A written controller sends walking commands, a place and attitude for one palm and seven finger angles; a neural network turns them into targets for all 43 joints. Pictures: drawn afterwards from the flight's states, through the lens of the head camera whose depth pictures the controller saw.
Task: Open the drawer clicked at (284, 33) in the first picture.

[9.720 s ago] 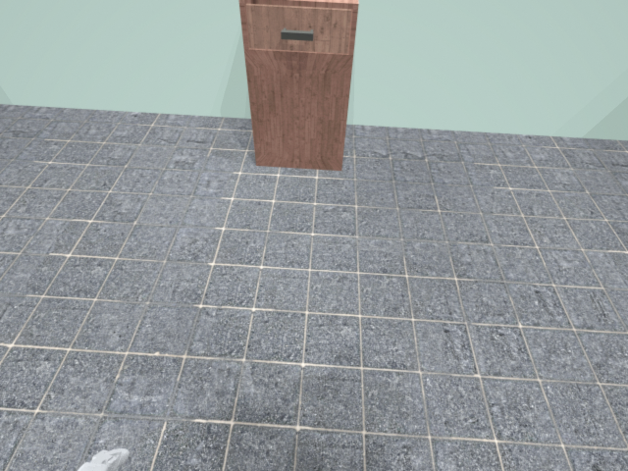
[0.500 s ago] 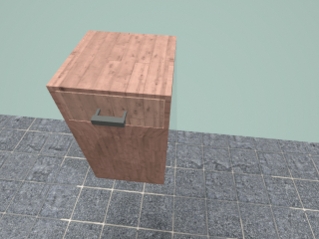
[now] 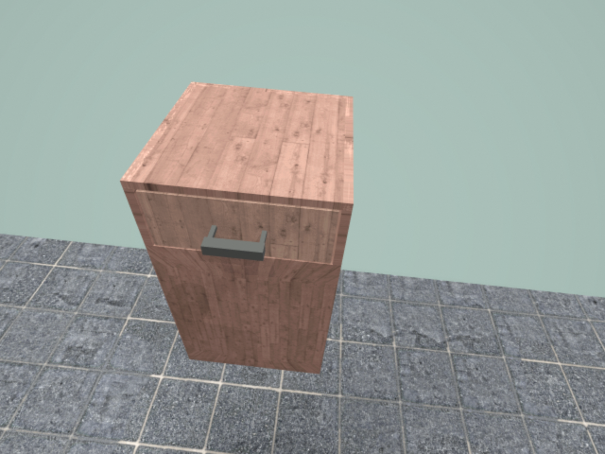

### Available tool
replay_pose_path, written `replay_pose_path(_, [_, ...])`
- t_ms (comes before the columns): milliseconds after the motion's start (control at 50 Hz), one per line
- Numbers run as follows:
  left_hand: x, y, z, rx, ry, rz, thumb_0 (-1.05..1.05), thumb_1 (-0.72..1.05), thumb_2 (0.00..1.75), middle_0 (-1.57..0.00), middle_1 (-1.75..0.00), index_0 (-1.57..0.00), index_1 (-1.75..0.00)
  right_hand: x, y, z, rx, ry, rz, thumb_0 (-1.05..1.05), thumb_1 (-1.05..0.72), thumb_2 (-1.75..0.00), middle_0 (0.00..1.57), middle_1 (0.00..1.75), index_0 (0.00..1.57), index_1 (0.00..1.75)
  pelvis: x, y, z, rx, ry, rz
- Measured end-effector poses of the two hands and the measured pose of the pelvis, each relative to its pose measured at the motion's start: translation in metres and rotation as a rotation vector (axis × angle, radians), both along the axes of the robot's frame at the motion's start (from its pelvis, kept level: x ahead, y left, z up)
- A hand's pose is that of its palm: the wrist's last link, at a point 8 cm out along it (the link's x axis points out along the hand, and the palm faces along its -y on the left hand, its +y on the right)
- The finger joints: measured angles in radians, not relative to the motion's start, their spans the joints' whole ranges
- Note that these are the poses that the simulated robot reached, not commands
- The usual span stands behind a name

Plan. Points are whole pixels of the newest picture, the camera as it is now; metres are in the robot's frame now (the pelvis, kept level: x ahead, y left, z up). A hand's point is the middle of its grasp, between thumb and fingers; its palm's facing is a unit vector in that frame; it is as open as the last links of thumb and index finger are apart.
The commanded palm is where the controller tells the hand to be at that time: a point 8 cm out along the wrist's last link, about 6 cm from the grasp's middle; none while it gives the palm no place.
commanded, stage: raise the hand with hooked fingers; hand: left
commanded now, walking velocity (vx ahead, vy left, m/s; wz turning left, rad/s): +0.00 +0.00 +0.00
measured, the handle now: (236, 240) +0.53 +0.17 -0.09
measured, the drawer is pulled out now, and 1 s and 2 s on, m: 0.00 0.00 0.00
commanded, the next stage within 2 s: move the hooked fingers above the handle in 1.92 s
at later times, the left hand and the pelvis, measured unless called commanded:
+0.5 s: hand out of the picture +0.14 +0.19 -0.09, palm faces -0.10 -0.24 -0.97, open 8.9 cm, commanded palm +0.15 +0.22 -0.01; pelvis -0.04 -0.01 -0.04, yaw +1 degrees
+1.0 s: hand (153, 349) +0.25 +0.22 +0.00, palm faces +0.03 -0.08 -1.00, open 11.9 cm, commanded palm +0.23 +0.23 +0.06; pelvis +0.03 -0.02 -0.03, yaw +3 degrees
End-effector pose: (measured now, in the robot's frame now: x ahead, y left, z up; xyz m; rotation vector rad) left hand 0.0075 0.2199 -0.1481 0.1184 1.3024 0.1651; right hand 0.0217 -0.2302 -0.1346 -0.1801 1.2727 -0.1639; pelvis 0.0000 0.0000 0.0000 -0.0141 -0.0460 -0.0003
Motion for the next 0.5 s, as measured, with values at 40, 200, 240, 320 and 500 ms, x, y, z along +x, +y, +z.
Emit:
replay_pose_path(40, [-0.008, 0.002, -0.001, 0.001, 0.020, -0.005, 0.01, 0.91, 0.90, -0.20, -0.30, -0.20, -0.30, -0.006, 0.004, 0.000, 0.003, 0.012, 0.000, 0.01, -0.93, -0.90, 0.20, 0.30, 0.20, 0.30, -0.003, 0.004, 0.000, -0.003, 0.003, 0.000])
replay_pose_path(200, [0.115, 0.018, 0.127, 0.449, -0.675, -0.359, 0.02, 0.86, 0.87, -0.20, -0.34, -0.21, -0.34, 0.039, 0.004, 0.017, -0.011, -0.409, 0.065, 0.02, -0.92, -0.90, 0.20, 0.30, 0.20, 0.30, -0.028, 0.006, -0.010, 0.039, 0.049, 0.032])
replay_pose_path(240, [0.143, 0.010, 0.157, 0.614, -0.816, -0.488, 0.02, 0.83, 0.86, -0.20, -0.36, -0.21, -0.36, 0.059, 0.002, 0.016, -0.002, -0.490, 0.111, 0.02, -0.92, -0.90, 0.20, 0.30, 0.20, 0.30, -0.035, 0.006, -0.017, 0.038, 0.065, 0.050])
replay_pose_path(320, [0.163, -0.010, 0.175, 0.855, -0.925, -0.697, 0.01, 0.75, 0.83, -0.20, -0.41, -0.21, -0.41, 0.098, -0.001, 0.022, 0.016, -0.578, 0.141, 0.02, -0.91, -0.90, 0.20, 0.30, 0.20, 0.30, -0.042, 0.005, -0.026, 0.038, 0.103, 0.014])
replay_pose_path(500, [0.115, -0.021, 0.117, 0.982, -0.783, -0.935, 0.00, 0.53, 0.74, -0.23, -0.54, -0.24, -0.54, 0.163, -0.004, 0.039, -0.028, -0.549, 0.285, 0.02, -0.91, -0.90, 0.20, 0.30, 0.20, 0.30, -0.038, -0.014, -0.042, 0.037, 0.167, 0.017])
